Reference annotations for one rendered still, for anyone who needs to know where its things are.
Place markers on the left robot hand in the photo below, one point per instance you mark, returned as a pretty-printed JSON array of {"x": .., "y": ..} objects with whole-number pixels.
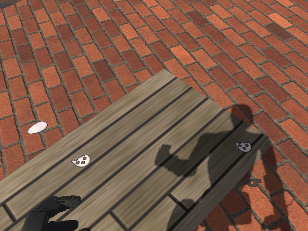
[{"x": 38, "y": 219}]

